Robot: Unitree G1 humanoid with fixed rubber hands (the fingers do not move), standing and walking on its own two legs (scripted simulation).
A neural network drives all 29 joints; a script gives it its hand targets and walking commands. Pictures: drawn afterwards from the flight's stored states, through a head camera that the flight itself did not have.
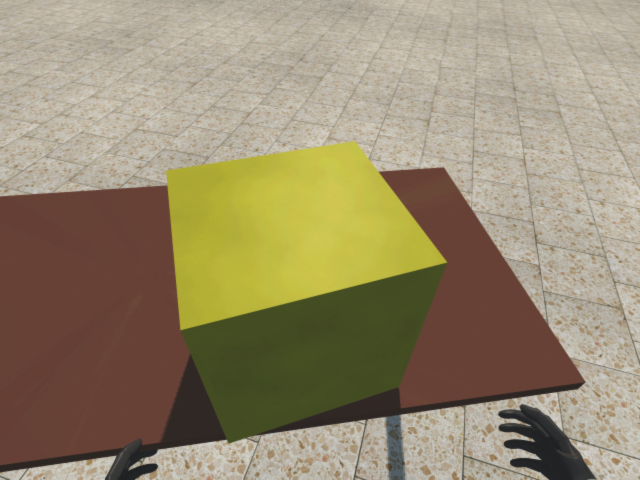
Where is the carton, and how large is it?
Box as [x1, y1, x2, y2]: [166, 141, 446, 442]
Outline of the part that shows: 354,141 166,170 180,329 228,442 247,437 397,387 399,385 443,272 446,261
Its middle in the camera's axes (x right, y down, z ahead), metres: -0.03 +0.06 +0.51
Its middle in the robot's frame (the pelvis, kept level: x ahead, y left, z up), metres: +0.36 +0.05 +0.07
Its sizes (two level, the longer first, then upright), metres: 0.247 0.233 0.271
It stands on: a table, 0.71 m high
